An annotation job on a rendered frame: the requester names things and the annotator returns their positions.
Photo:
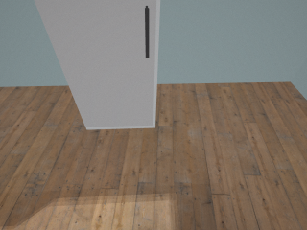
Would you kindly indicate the fridge door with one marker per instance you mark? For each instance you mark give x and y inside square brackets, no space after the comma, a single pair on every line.
[101,48]

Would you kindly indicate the handle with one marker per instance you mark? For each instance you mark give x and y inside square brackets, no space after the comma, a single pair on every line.
[147,32]

